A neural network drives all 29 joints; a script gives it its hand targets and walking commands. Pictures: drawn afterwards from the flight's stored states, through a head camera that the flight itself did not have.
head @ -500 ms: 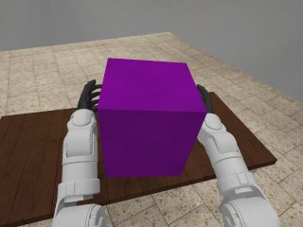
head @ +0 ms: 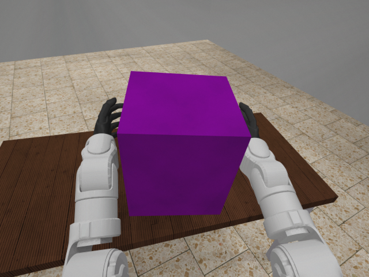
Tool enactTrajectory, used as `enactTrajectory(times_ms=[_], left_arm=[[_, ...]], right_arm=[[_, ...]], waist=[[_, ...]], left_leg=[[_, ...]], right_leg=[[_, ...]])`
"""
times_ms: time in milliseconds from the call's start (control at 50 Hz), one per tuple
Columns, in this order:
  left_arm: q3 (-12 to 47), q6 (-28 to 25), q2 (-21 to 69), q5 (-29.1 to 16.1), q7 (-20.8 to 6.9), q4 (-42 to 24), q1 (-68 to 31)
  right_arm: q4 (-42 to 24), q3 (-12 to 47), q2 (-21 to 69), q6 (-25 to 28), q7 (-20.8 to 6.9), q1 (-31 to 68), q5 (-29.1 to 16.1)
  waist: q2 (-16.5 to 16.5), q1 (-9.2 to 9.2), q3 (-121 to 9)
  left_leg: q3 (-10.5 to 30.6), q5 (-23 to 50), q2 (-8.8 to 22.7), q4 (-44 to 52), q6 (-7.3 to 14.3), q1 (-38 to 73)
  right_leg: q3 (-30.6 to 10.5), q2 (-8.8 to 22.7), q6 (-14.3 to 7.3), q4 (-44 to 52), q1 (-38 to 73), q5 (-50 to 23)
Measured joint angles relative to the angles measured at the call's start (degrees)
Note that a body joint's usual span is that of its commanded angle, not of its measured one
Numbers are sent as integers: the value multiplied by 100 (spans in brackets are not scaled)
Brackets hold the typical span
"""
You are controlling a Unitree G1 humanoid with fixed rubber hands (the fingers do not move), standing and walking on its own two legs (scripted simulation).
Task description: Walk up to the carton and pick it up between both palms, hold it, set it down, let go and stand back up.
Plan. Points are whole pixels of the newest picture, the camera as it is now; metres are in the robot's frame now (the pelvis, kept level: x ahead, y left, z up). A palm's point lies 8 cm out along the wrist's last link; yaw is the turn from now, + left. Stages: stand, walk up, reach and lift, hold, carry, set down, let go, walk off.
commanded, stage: hold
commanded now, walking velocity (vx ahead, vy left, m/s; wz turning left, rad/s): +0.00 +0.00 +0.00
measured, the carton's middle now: (177, 146) +0.37 +0.01 +0.14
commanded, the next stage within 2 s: none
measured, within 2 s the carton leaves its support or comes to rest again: neither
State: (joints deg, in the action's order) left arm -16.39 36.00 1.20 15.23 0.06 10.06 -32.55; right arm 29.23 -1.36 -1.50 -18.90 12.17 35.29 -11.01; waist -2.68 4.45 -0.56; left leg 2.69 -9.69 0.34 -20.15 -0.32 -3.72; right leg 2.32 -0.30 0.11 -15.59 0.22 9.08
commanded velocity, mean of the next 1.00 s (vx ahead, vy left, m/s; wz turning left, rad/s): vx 0.00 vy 0.00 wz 0.00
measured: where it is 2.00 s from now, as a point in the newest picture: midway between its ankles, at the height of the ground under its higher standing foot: outside the picture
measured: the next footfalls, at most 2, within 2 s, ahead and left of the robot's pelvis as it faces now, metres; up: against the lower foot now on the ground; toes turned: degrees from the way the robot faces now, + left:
none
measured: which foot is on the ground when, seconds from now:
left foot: down 0.00-1.00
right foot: down 0.00-1.00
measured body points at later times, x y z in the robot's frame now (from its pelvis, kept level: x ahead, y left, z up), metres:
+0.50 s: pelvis +0.00 +0.00 +0.00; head -0.05 +0.03 +0.45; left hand +0.38 +0.16 +0.18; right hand +0.37 -0.15 +0.17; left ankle +0.02 +0.12 -0.75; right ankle +0.00 -0.12 -0.75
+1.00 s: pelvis +0.00 +0.00 +0.00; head -0.05 +0.03 +0.45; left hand +0.37 +0.17 +0.19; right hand +0.37 -0.14 +0.18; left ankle +0.02 +0.12 -0.75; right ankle +0.00 -0.12 -0.75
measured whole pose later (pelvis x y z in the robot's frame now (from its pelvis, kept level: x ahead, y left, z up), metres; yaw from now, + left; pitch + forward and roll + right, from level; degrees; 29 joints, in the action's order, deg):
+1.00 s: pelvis +0.00 +0.00 +0.00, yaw +0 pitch -7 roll -1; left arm -16.8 38.1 1.6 16.3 -0.1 8.1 -32.7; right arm 29.5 -1.4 -1.6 -19.8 11.8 36.4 -11.5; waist -2.9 4.0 -0.7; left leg 2.3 -9.9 0.2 -20.2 0.0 -3.2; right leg 1.7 -0.2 0.3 -15.5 0.7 9.0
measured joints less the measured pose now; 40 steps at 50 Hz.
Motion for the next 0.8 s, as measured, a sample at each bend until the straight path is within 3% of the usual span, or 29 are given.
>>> enactTrajectory(times_ms=[800], left_arm=[[-13,137,67,61,7,-204,77]], right_arm=[[-54,107,-73,-72,5,2,-122]], waist=[[17,-24,25]], left_leg=[[-36,-27,9,-18,13,34]], right_leg=[[-51,-15,7,16,33,-8]])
